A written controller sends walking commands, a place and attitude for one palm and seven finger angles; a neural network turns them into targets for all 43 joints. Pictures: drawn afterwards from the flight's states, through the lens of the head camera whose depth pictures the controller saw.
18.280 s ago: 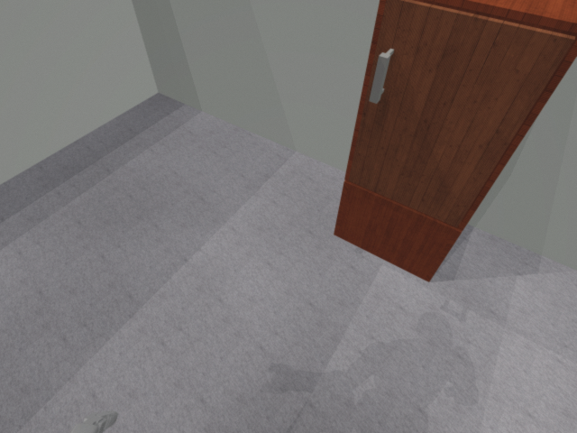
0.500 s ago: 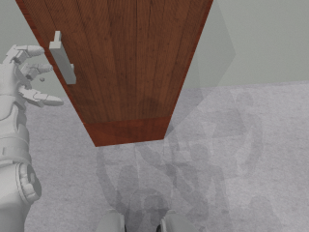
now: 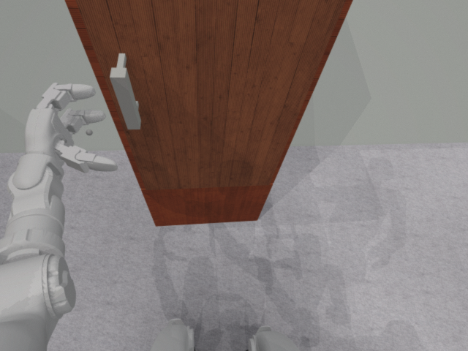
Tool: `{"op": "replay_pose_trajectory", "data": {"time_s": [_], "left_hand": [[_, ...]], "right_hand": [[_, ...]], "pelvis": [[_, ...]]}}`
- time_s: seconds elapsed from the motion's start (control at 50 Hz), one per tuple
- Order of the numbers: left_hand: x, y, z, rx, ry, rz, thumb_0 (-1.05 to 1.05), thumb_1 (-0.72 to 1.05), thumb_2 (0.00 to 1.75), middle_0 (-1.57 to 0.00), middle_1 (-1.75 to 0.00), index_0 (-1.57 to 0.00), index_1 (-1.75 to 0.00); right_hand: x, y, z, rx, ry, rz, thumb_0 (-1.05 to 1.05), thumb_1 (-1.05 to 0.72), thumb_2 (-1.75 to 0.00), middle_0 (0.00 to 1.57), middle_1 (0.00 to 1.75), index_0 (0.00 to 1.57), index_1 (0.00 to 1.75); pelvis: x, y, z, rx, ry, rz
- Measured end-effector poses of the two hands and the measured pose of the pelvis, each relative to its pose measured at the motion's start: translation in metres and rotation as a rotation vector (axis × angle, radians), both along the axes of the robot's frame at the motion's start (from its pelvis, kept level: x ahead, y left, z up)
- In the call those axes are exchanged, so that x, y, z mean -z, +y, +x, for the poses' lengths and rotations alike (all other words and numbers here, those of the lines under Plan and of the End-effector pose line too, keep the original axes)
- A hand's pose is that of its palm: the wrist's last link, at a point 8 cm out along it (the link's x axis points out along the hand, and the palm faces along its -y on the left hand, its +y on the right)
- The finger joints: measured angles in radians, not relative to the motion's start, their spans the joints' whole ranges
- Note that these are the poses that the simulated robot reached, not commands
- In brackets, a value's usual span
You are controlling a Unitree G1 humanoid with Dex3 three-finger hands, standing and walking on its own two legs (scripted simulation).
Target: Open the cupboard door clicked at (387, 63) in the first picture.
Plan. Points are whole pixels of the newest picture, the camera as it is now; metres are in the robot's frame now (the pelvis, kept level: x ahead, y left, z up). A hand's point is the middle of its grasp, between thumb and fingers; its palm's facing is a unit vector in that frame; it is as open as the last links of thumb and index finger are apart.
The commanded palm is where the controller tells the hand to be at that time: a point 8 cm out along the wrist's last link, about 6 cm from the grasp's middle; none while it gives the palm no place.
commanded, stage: move the hooked fingers beside the handle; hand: left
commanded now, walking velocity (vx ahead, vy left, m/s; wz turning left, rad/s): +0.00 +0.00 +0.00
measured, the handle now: (128, 93) +0.54 +0.18 +0.08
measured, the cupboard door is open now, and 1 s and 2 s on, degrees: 0 0 0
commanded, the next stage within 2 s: slide the fingers in behind the handle in 0.26 s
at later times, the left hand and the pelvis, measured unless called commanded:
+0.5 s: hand (92, 126) +0.47 +0.23 +0.08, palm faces +0.05 -1.00 +0.00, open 14.0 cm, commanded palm +0.44 +0.27 +0.08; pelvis -0.01 +0.00 +0.00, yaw +0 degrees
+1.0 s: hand (115, 127) +0.47 +0.19 +0.07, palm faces +0.06 -1.00 +0.01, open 14.0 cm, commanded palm +0.45 +0.23 +0.08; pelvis +0.00 -0.01 +0.00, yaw +0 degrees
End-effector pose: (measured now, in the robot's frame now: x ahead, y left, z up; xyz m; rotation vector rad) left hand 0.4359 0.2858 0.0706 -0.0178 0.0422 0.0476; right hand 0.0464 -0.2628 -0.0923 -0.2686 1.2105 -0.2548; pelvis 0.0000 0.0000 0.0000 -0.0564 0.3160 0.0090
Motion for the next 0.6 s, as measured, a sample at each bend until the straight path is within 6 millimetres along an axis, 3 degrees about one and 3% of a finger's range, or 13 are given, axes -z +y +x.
{"op": "replay_pose_trajectory", "data": {"time_s": [0.2, 0.42, 0.6], "left_hand": [[-0.014, -0.006, 0.008, -0.003, -0.061, 0.014, -0.01, -0.5, 0.3, -0.3, -1.2, -0.3, -1.2], [-0.006, 0.001, 0.003, -0.024, -0.031, 0.024, -0.01, -0.5, 0.3, -0.3, -1.2, -0.3, -1.2], [-0.001, -0.021, 0.014, 0.019, -0.016, -0.002, -0.01, -0.5, 0.3, -0.3, -1.2, -0.3, -1.2]], "right_hand": [[0.004, 0.004, -0.018, 0.021, 0.029, 0.009, 0.01, -0.9, -0.9, 0.2, 0.3, 0.2, 0.3], [0.003, 0.0, -0.044, 0.046, 0.079, 0.001, 0.01, -0.9, -0.9, 0.2, 0.3, 0.2, 0.3], [0.004, -0.007, -0.045, 0.046, 0.092, -0.015, 0.01, -0.9, -0.9, 0.2, 0.3, 0.2, 0.3]], "pelvis": [[0.002, 0.001, -0.005, 0.003, 0.001, -0.003], [0.002, -0.001, -0.009, 0.008, 0.002, 0.0], [0.004, -0.003, -0.009, 0.0, 0.016, -0.002]]}}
